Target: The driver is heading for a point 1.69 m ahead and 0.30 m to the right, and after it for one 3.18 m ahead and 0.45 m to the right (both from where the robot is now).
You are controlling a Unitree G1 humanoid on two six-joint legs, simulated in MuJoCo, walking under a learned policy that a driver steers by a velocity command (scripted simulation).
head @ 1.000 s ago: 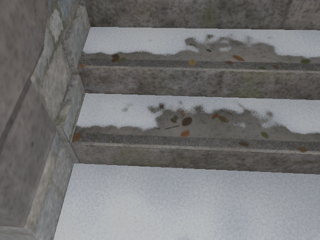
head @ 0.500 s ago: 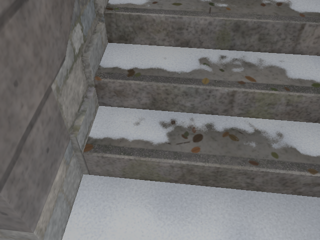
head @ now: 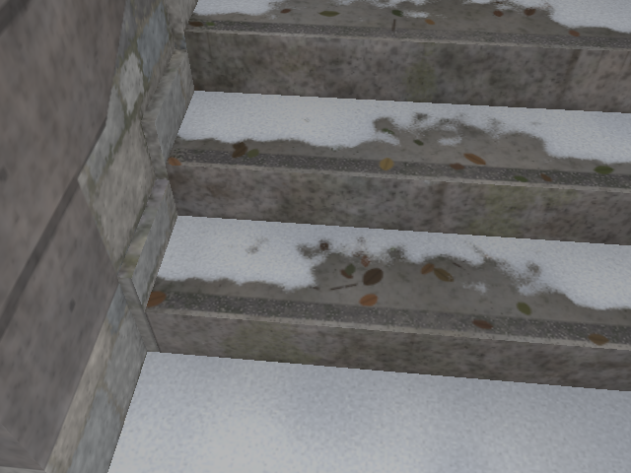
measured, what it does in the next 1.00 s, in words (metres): walks ahead: right foot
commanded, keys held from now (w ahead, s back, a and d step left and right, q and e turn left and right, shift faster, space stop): no key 0.04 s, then w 0.88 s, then no key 0.08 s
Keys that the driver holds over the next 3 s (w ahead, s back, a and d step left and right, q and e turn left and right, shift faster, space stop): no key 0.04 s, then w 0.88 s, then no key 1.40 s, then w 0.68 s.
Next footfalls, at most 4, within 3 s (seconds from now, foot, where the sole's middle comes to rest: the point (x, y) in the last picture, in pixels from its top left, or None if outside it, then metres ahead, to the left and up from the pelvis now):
0.76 right None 0.43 -0.13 -0.77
1.16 left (304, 436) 0.60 0.06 -0.77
1.38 right None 0.51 -0.19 -0.77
2.66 left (314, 414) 0.65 0.04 -0.77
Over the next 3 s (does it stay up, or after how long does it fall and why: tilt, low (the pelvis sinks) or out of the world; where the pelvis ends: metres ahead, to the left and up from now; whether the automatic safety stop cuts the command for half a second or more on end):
stays up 0.70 -0.05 0.02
